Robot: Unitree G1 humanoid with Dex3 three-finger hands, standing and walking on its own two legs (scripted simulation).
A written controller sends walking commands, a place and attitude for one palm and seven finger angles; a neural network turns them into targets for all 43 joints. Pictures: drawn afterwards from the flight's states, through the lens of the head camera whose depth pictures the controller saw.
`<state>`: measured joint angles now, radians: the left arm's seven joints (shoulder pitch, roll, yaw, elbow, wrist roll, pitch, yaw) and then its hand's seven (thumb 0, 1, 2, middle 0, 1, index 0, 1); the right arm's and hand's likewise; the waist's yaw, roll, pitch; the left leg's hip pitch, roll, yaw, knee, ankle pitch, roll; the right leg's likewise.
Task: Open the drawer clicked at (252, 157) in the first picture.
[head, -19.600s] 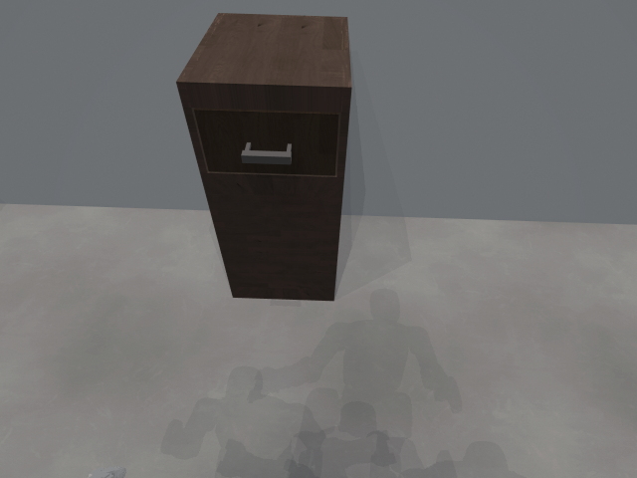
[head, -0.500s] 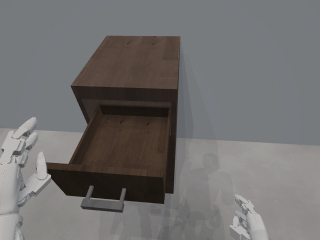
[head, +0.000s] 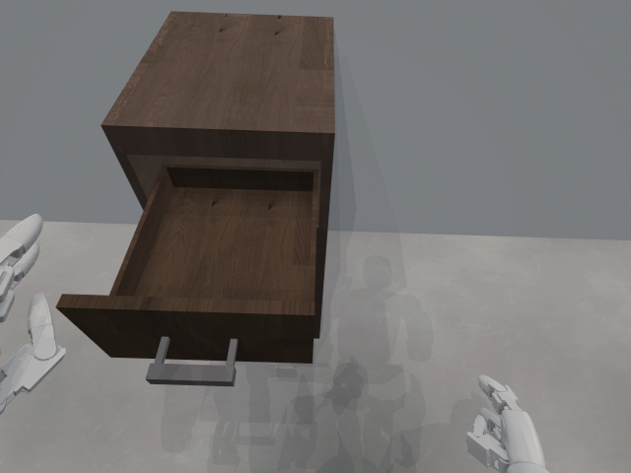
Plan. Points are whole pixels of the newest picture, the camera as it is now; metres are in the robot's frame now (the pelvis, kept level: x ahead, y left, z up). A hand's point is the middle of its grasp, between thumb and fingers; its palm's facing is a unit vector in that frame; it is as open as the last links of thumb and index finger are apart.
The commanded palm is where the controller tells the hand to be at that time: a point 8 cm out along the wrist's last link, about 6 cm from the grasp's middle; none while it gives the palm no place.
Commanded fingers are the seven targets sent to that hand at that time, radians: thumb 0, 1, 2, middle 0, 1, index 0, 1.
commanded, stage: step back with the hand held close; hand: left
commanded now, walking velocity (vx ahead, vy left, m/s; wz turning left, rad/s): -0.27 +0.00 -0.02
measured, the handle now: (195, 359) +0.28 +0.19 -0.08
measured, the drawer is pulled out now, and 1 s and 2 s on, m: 0.30 0.30 0.30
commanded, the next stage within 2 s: stop stepping back and stand still in 0.80 s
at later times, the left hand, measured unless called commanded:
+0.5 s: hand (7, 466) +0.11 +0.22 +0.17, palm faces +0.42 -0.80 -0.43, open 7.4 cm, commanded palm +0.05 +0.26 +0.18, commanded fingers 0.00 0.90 0.90 -0.20 -0.30 -0.20 -0.30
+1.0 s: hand out of the picture -0.01 +0.19 +0.16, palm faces +0.35 -0.80 -0.49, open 7.4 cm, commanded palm -0.07 +0.23 +0.18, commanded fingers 0.00 0.90 0.90 -0.20 -0.30 -0.20 -0.30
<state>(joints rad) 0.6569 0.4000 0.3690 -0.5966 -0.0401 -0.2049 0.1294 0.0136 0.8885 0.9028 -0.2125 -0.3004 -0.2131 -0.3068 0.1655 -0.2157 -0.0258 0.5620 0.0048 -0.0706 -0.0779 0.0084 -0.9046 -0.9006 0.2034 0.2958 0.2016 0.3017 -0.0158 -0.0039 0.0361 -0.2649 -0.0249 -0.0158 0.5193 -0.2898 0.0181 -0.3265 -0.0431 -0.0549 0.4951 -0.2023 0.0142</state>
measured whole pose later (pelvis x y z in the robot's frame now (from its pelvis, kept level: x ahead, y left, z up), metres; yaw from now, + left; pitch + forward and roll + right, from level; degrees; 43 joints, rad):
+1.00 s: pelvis -0.19 -0.06 +0.00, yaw +1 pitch +2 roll +1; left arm 0.67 0.42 0.40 -0.66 -0.04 -0.22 0.15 0.01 0.89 0.90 -0.21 -0.30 -0.21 -0.31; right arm 0.17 -0.17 -0.02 0.61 -0.01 -0.14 -0.05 0.01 -0.90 -0.90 0.20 0.30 0.20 0.30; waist -0.01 -0.06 0.04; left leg -0.31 0.04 0.02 0.53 -0.24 -0.04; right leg -0.42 0.01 -0.03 0.72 -0.39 0.01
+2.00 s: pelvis -0.25 -0.06 +0.00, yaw +3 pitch -2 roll +0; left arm 0.27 0.17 0.01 0.89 0.02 0.06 0.03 0.00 0.95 0.90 -0.20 -0.30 -0.20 -0.30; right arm 0.23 -0.18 0.03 0.93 -0.02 0.01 0.00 0.00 -0.91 -0.90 0.20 0.30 0.20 0.30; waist -0.01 -0.03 0.05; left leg -0.20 -0.01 0.04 0.48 -0.25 0.02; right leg -0.25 0.01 -0.06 0.47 -0.19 -0.04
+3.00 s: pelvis -0.24 -0.06 +0.01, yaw +3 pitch -2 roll +0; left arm 0.28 0.12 0.01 1.15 0.01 0.00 0.04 0.00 0.91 0.90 -0.20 -0.30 -0.20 -0.30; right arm 0.33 -0.11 0.01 1.14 -0.01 0.00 -0.04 0.00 -0.91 -0.90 0.20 0.30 0.20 0.30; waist 0.00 0.01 0.07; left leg -0.13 -0.01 0.05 0.38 -0.22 0.02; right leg -0.19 0.01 -0.05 0.40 -0.17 -0.04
